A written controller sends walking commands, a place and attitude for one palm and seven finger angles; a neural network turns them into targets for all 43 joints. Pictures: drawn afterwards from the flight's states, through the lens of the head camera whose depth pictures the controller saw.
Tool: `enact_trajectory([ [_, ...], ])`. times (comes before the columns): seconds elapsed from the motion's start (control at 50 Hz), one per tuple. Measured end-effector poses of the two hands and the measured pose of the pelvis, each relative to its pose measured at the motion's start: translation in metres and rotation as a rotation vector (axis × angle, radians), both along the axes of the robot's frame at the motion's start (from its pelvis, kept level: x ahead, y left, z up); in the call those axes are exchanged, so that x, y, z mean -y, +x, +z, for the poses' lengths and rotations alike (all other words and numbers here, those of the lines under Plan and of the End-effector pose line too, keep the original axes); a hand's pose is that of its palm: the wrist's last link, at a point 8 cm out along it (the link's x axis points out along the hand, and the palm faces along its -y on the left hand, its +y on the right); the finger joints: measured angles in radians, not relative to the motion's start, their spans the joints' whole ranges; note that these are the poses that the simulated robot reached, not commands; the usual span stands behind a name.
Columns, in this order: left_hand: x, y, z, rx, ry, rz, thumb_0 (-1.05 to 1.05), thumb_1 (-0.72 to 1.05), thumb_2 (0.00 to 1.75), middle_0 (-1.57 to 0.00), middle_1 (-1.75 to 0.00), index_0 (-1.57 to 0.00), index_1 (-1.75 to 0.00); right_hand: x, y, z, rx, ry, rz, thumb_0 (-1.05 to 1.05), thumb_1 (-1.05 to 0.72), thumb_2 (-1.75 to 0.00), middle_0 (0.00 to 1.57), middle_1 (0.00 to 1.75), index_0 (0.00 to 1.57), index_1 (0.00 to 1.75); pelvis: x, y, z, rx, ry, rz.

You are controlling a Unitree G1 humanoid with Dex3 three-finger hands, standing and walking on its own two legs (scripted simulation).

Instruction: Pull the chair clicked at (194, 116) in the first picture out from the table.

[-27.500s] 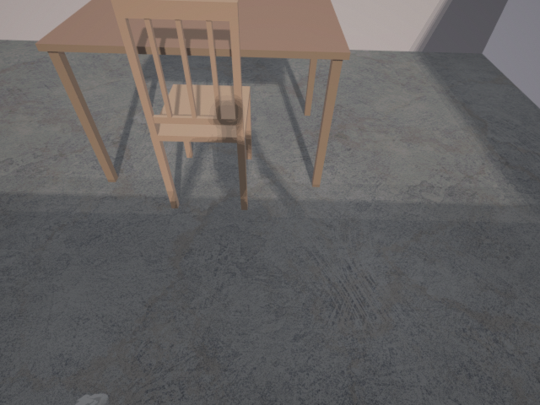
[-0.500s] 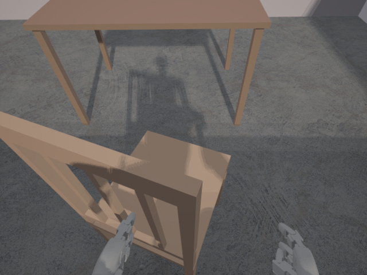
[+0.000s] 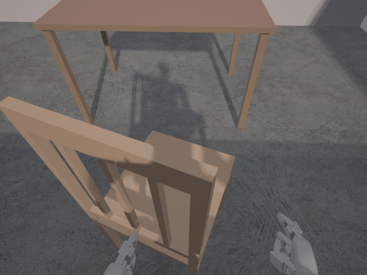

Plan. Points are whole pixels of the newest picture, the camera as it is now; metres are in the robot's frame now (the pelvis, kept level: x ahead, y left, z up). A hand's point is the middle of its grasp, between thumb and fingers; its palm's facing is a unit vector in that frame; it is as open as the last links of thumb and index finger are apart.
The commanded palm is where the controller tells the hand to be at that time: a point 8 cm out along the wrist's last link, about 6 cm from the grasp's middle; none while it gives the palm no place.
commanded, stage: draw the hand back to the body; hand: left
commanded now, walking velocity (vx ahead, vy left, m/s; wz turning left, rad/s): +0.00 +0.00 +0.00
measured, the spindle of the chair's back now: (124, 201) +0.29 +0.15 +0.00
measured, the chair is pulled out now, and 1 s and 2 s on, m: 0.75 0.75 0.75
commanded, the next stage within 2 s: step back with the hand held close in 1.60 s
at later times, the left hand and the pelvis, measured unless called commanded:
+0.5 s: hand (100, 268) +0.14 +0.14 +0.08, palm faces +0.02 -0.99 -0.10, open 17.4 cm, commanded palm +0.10 +0.20 +0.11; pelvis -0.01 +0.00 -0.01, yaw +0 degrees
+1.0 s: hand (25, 212) +0.18 +0.23 +0.18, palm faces +0.36 -0.82 -0.44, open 12.5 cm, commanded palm +0.14 +0.27 +0.21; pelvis +0.01 -0.01 +0.05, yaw +0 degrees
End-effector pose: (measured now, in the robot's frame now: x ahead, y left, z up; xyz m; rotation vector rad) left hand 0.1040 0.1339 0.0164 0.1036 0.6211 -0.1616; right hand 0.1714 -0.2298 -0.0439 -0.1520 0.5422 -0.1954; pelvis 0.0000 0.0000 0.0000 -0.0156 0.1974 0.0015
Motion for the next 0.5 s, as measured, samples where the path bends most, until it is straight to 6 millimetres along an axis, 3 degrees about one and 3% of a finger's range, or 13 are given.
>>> enact_trajectory([
  [0.12, -0.018, -0.003, 0.007, 0.091, -0.058, 0.147, -0.04, -0.51, 0.22, 0.00, -0.01, -0.01, 0.00, -0.002, 0.004, -0.002, 0.016, -0.007, 0.010, 0.01, -0.90, -0.90, 0.20, 0.30, 0.20, 0.30, 0.000, -0.001, -0.006, -0.013, -0.006, 0.005],
  [0.22, -0.034, 0.011, 0.043, 0.352, -0.087, 0.254, -0.04, -0.51, 0.22, 0.00, 0.00, 0.00, 0.00, -0.007, 0.007, -0.011, 0.011, 0.000, 0.042, 0.01, -0.90, -0.90, 0.20, 0.30, 0.20, 0.30, 0.000, -0.003, -0.010, -0.017, -0.016, 0.015],
  [0.32, -0.032, 0.024, 0.069, 0.593, -0.088, 0.186, -0.03, -0.52, 0.21, 0.00, 0.00, 0.00, 0.00, -0.011, 0.009, -0.026, -0.010, 0.032, 0.059, 0.01, -0.90, -0.90, 0.20, 0.30, 0.20, 0.30, 0.000, -0.008, -0.017, -0.032, -0.015, 0.008],
  [0.44, -0.043, 0.018, 0.063, 0.491, -0.023, 0.115, -0.02, -0.54, 0.21, 0.00, 0.00, 0.00, 0.00, -0.014, 0.006, -0.036, -0.064, 0.090, 0.014, 0.01, -0.90, -0.90, 0.20, 0.30, 0.20, 0.30, 0.003, -0.010, -0.015, -0.011, -0.007, -0.003],
  [0.5, -0.060, 0.012, 0.074, 0.470, 0.018, 0.167, -0.02, -0.53, 0.21, -0.01, -0.01, -0.01, 0.00, -0.015, 0.004, -0.033, -0.066, 0.102, -0.004, 0.01, -0.90, -0.90, 0.20, 0.30, 0.20, 0.30, 0.004, -0.007, -0.009, 0.007, -0.009, 0.002],
])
